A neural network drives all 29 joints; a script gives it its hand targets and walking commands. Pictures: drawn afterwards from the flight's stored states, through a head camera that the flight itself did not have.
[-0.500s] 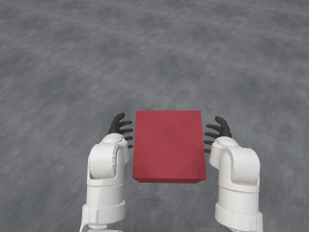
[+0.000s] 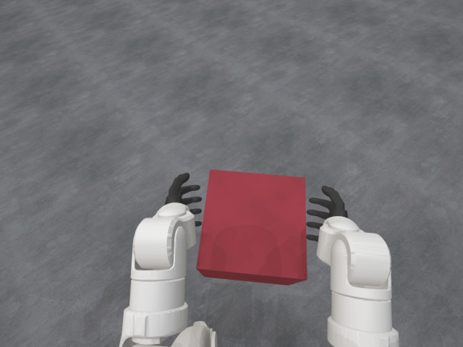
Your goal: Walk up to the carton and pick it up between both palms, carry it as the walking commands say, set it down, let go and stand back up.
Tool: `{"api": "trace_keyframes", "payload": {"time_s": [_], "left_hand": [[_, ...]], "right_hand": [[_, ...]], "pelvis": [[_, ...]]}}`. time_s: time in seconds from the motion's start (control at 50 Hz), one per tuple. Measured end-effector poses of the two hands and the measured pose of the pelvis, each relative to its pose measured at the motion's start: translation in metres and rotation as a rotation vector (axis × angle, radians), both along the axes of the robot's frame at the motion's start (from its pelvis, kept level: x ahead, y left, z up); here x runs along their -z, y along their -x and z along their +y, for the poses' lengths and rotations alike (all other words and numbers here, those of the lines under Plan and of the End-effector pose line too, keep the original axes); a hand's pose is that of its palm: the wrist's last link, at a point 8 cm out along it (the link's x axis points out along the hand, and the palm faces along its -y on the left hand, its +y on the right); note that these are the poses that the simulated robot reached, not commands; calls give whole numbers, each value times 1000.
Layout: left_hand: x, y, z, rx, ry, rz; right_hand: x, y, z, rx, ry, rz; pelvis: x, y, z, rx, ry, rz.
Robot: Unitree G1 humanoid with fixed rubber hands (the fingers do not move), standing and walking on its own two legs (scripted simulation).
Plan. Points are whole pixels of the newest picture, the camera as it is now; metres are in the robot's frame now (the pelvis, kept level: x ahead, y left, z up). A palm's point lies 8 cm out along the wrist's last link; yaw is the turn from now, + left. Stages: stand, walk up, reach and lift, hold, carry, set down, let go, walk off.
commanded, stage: carry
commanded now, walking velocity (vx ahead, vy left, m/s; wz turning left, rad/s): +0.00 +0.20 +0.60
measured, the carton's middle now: (251, 230) +0.35 -0.02 -0.03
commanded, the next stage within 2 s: none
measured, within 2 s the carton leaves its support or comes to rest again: neither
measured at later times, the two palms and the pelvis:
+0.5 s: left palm (2, 316) +0.18 +0.33 +0.08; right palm (186, 285) +0.22 +0.09 +0.04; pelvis -0.10 +0.15 -0.02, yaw +6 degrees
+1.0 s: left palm out of the picture +0.06 +0.40 +0.08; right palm out of the picture +0.11 +0.15 +0.07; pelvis -0.19 +0.21 +0.00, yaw +10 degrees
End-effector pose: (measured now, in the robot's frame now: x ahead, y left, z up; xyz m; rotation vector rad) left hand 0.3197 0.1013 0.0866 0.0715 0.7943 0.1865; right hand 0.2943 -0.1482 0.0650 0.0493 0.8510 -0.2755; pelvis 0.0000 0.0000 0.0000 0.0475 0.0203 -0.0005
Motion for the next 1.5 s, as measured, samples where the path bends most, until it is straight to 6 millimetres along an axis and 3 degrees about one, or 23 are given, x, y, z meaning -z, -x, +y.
{"api": "trace_keyframes", "payload": {"time_s": [0.08, 0.16, 0.28, 0.34, 0.42, 0.48, 0.56, 0.7, 0.78, 0.86, 1.0, 1.1, 1.2, 1.32, 1.5], "left_hand": [[-11, 4, 39, 13, 31, -72], [-8, 15, 95, -21, 29, -108], [29, 76, 180, -192, 54, 23], [36, 108, 206, -282, 33, 63], [26, 132, 226, -359, -26, 50], [14, 138, 229, -351, -59, 24], [1, 147, 222, -250, -72, 46], [-18, 158, 217, -125, 3, -28], [-25, 166, 235, -103, -10, -90], [-15, 199, 263, -148, -29, -40], [6, 259, 299, -271, 7, 50], [15, 283, 305, -304, 22, 41], [9, 290, 293, -304, 8, -15], [8, 300, 267, -234, 15, -34], [34, 313, 231, -102, 54, -24]], "right_hand": [[-22, -3, 37, 30, 5, -78], [-26, -1, 93, -14, 31, -115], [-4, 17, 180, -222, 104, 20], [11, 30, 211, -300, 84, 60], [24, 47, 234, -346, 5, 50], [27, 63, 237, -329, -32, 26], [23, 93, 225, -268, -48, 46], [-25, 117, 216, -142, 30, -26], [-36, 127, 234, -95, 13, -93], [-28, 147, 263, -186, 24, -46], [-7, 180, 301, -360, 43, 46], [-1, 194, 308, -388, 39, 41], [2, 205, 296, -361, 23, -8], [10, 225, 264, -331, -25, -25], [26, 262, 220, -258, -6, -14]], "pelvis": [[4, 6, 36, -47, -5, 6], [17, 11, 77, -89, -2, 3], [15, 36, 108, -98, 48, 3], [17, 53, 120, -114, 42, -3], [21, 76, 135, -116, 29, -3], [21, 92, 145, -103, 25, 5], [8, 109, 158, -131, 51, -22], [-2, 127, 172, -168, 10, 2], [6, 143, 192, -187, 33, 15], [4, 158, 204, -158, 30, -7], [4, 187, 209, -178, 48, -36], [2, 210, 207, -180, 63, -33], [5, 231, 198, -188, 65, -33], [10, 244, 181, -193, 47, -40], [17, 265, 168, -193, 40, -35]]}}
